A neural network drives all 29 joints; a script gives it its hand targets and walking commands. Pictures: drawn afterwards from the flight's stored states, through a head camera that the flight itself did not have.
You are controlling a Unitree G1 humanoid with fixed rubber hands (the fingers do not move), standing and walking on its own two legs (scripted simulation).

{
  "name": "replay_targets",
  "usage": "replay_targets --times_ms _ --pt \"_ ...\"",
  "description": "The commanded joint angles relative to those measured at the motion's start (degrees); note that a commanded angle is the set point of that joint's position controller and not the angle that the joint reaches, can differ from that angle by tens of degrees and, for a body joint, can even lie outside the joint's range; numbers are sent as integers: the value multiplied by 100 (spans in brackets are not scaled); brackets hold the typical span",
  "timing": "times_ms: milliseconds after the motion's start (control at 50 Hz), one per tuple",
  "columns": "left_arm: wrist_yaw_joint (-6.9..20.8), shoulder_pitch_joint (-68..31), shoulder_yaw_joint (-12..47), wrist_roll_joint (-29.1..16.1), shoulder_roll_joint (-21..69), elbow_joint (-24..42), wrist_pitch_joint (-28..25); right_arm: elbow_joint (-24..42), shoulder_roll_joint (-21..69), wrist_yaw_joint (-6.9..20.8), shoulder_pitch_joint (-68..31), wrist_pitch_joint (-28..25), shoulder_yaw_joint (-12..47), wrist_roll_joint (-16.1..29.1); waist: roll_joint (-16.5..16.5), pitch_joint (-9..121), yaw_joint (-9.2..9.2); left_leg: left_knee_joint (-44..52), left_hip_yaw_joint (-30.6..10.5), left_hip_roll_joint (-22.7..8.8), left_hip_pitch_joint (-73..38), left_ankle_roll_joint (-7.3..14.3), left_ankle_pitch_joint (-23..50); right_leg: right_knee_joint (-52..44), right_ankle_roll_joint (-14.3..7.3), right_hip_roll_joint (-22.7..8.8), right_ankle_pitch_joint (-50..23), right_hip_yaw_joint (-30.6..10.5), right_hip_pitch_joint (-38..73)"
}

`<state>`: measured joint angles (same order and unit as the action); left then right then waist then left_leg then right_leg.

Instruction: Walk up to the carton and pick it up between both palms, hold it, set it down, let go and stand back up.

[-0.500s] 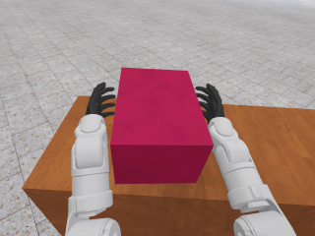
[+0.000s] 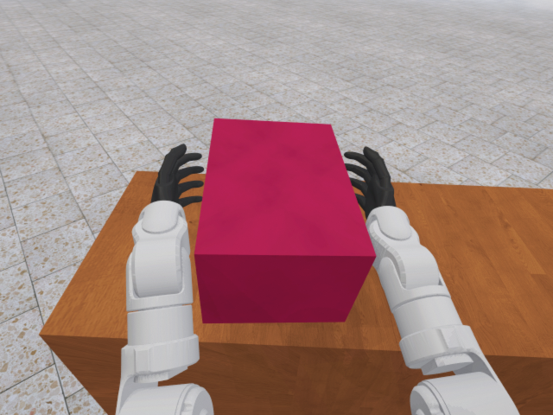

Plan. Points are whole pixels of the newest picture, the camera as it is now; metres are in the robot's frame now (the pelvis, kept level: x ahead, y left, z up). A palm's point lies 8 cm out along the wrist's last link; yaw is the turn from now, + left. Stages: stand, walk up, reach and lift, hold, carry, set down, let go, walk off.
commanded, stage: hold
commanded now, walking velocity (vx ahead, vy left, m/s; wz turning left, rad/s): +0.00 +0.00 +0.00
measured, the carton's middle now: (274, 212) +0.38 +0.00 +0.15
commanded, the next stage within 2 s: set down in 0.78 s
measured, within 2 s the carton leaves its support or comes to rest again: neither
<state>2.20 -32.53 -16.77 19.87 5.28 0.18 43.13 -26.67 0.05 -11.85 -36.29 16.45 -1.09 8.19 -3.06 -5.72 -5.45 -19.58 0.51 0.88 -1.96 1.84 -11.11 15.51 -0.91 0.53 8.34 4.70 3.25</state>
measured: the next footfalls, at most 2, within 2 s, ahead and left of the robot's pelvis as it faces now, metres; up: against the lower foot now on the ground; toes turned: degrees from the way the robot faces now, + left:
none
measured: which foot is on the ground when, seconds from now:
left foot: down 0.00-1.00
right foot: down 0.00-1.00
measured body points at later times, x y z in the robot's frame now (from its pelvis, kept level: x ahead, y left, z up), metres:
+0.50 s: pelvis +0.00 +0.00 +0.00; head -0.03 +0.02 +0.45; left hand +0.37 +0.14 +0.19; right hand +0.37 -0.14 +0.18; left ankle +0.01 +0.10 -0.75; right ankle +0.02 -0.11 -0.75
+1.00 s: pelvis +0.00 +0.00 +0.00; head -0.04 +0.02 +0.45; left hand +0.37 +0.14 +0.19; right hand +0.37 -0.14 +0.18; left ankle +0.01 +0.10 -0.75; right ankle +0.02 -0.11 -0.75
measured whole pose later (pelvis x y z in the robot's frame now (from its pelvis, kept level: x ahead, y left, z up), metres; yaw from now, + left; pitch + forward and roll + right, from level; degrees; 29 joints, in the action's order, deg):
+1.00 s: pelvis +0.00 +0.00 +0.00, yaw +0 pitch -11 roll -1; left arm 3.8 -32.0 -16.8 21.0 5.9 -2.8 34.1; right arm -28.4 2.7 -9.8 -34.3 7.2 -5.3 2.6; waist -3.4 -5.7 -4.0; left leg -18.4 0.3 1.0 -2.5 1.6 -10.3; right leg 15.5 -1.2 0.4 8.3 5.1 3.4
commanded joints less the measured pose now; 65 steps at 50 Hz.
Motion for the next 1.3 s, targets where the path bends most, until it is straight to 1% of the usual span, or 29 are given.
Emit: replay_targets --times_ms 0,20,60,120,220,260,280,300,320,400,500,560,580,620,640,660,760,780,820,860,880,920,960,1040,1100,1160,1220,1240,1280 --pt "764 -3239 2853 -753 2659 281 -291 1554 3078 481 -3863 -350 2110 314 416 2065 -23 270 88 24 -50 -273 1370 -6 278 114 -1099 50 640" --pt "762 -3121 2848 -769 2709 339 -288 1736 3166 467 -3931 -382 2215 372 359 2120 54 235 79 18 -83 -257 1530 21 283 129 -1316 59 699" --pt "746 -3196 2871 -796 2650 371 -322 1836 3160 422 -4063 -394 2304 404 268 2290 53 178 73 32 -133 -259 1645 67 318 151 -1518 64 754" --pt "694 -3382 3021 -831 2732 371 -343 1583 3075 472 -3974 -387 2096 317 507 2134 -54 266 54 -19 -154 -314 1376 0 249 146 -975 76 481" --pt "714 -3247 2800 -739 2673 10 -258 1494 3015 517 -4070 -385 1939 234 372 1964 47 398 92 -22 61 -205 905 -96 233 127 -538 90 457" --pt "766 -3152 2810 -777 2676 102 -269 1556 3106 481 -3922 -380 2013 253 295 2068 -62 303 95 -4 -51 -209 1270 -25 284 131 -1109 64 641" --pt "753 -3221 2957 -868 2728 396 -327 1749 3131 466 -3979 -417 2172 357 363 2425 -43 185 69 17 -163 -280 1662 61 304 160 -1467 67 750" --pt "738 -3265 2928 -848 2652 334 -325 1743 3096 439 -4088 -399 2261 412 381 2420 4 123 72 56 -222 -281 1733 50 314 149 -1623 57 762" --pt "725 -3180 3004 -848 2722 480 -337 1766 3186 404 -3913 -375 2337 466 402 2466 -48 96 55 68 -260 -290 1837 74 340 152 -1800 41 847" --pt "745 -3334 2993 -852 2655 473 -355 1611 3155 383 -3829 -312 2251 394 412 2178 -104 199 39 40 -143 -329 1597 65 352 130 -1473 75 656" --pt "750 -3088 2910 -796 2684 317 -299 1736 3070 426 -3873 -345 2241 383 336 2100 38 227 67 36 -96 -254 1454 -11 304 142 -1255 75 662" --pt "717 -3122 2971 -769 2652 395 -272 1598 3081 431 -3760 -305 2214 385 453 1972 -24 252 52 -13 -116 -314 1483 12 296 130 -1149 61 611" --pt "702 -3180 3012 -789 2678 510 -272 1713 3119 451 -3878 -335 2261 411 488 2075 44 239 63 6 -103 -317 1521 14 286 142 -1113 70 585" --pt "675 -3264 3111 -874 2716 647 -288 1730 3157 458 -3809 -333 2284 430 502 2260 -18 196 40 -10 -258 -325 1679 40 286 143 -1226 66 576" --pt "680 -3166 3164 -922 2739 732 -295 1866 3204 432 -3767 -334 2386 470 426 2320 -59 119 20 -1 -315 -329 1931 73 300 149 -1609 47 666" --pt "691 -3186 3125 -902 2690 604 -269 2002 3165 406 -4001 -352 2417 487 451 2382 2 101 34 32 -261 -319 1869 63 311 130 -1654 44 676" --pt "745 -3091 2812 -712 2593 187 -223 1592 3091 429 -3847 -263 2182 331 317 1884 43 340 98 31 29 -200 1095 -28 285 94 -1074 37 616" --pt "826 -3029 2564 -628 2378 -42 -268 1479 3047 446 -3855 -328 1911 283 254 1650 59 428 107 46 62 -146 827 -63 322 90 -925 103 563" --pt "906 -3038 2509 -601 2389 197 -475 1444 3003 503 -3708 -597 1780 118 349 1895 14 388 127 30 -147 -192 1101 0 313 93 -1201 179 669" --pt "953 -3078 2527 -620 2438 206 -747 1632 2955 566 -3778 -937 1714 -97 295 2204 24 373 157 34 -180 -203 1191 17 306 99 -1348 267 734" --pt "937 -2964 2577 -601 2498 115 -893 1622 2875 618 -3731 -1138 1648 -205 400 2176 41 349 145 5 -245 -255 1340 35 267 115 -1328 323 678" --pt "892 -2778 2623 -550 2545 -125 -1113 1384 2687 726 -3602 -1480 1442 -421 579 1977 45 358 137 -71 -432 -344 1388 -57 176 135 -881 421 400" --pt "878 -2526 2498 -443 2462 -307 -1270 1193 2559 798 -3421 -1766 1315 -631 447 1797 114 427 163 -125 -423 -290 1252 -116 162 128 -622 449 316" --pt "834 -2314 2286 -323 2344 -754 -1474 547 2326 945 -3008 -2108 849 -1009 414 1077 182 772 226 -195 114 -167 140 -229 140 2 331 453 117" --pt "799 -2361 2378 -414 2379 -715 -1644 731 2416 932 -3130 -2375 920 -1071 245 1468 211 646 300 -167 36 -143 482 -192 187 -21 -102 415 239" --pt "687 -2525 2759 -633 2501 -407 -1931 1106 2585 850 -3412 -2598 1354 -961 126 2304 185 340 268 -100 -92 -190 1402 30 274 -2 -1339 352 744" --pt "580 -2581 2982 -655 2601 -235 -2179 995 2666 825 -3236 -2713 1627 -891 245 2668 156 201 197 -69 -190 -247 1945 169 300 -5 -2105 299 1000" --pt "556 -2513 2994 -606 2590 -313 -2216 886 2637 819 -3112 -2711 1620 -905 259 2663 132 200 169 -74 -220 -268 1986 177 302 3 -2153 304 1004" --pt "532 -2374 2798 -475 2489 -468 -2205 665 2561 835 -2928 -2679 1522 -925 282 2358 235 318 183 -68 -8 -240 1618 127 295 -33 -1799 289 936"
